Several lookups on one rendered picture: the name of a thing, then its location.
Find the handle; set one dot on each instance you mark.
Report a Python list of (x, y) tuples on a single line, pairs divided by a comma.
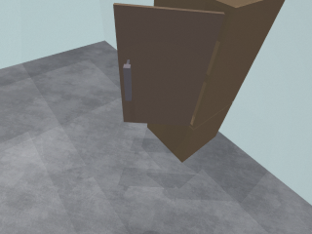
[(127, 73)]

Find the cupboard door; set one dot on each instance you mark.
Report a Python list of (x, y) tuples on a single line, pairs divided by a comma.
[(170, 50)]

